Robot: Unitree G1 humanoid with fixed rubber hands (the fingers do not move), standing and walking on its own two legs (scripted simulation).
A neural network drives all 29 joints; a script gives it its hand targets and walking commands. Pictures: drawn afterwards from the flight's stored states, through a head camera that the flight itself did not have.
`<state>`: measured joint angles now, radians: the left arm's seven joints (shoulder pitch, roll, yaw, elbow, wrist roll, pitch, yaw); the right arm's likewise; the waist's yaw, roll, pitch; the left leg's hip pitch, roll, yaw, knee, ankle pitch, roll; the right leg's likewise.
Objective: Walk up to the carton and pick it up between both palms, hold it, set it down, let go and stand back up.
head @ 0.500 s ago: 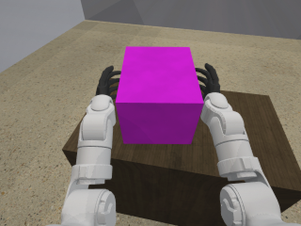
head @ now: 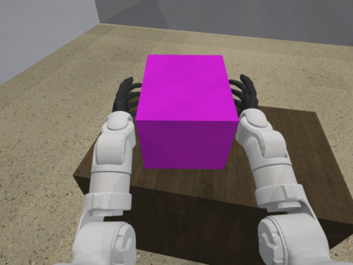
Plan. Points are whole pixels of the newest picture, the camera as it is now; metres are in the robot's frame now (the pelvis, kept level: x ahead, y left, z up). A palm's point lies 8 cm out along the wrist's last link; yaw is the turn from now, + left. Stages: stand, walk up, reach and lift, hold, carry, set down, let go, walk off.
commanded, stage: hold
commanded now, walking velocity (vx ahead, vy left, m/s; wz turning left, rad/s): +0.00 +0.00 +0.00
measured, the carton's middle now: (184, 110) +0.41 +0.01 +0.17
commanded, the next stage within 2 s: set down in 0.42 s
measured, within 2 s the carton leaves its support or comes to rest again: neither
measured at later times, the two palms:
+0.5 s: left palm (122, 113) +0.37 +0.14 +0.19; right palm (246, 111) +0.39 -0.12 +0.19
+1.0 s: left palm (130, 117) +0.40 +0.13 +0.15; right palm (242, 118) +0.42 -0.13 +0.14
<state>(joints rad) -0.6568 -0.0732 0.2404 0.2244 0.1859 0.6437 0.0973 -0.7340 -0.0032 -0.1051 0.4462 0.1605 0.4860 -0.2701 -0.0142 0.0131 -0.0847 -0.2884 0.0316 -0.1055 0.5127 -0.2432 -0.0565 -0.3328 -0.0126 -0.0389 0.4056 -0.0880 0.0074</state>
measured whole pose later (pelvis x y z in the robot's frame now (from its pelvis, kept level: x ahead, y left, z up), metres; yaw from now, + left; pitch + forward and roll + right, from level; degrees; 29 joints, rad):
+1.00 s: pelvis +0.01 +0.00 +0.00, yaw +0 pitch +2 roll -1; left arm -0.66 -0.11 0.30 0.40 0.24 0.31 0.11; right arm -0.76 0.02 -0.19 0.75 -0.01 0.07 -0.16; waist -0.01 0.01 -0.03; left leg -0.27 0.03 -0.11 0.48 -0.24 -0.06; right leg -0.33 -0.01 -0.04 0.40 -0.10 0.01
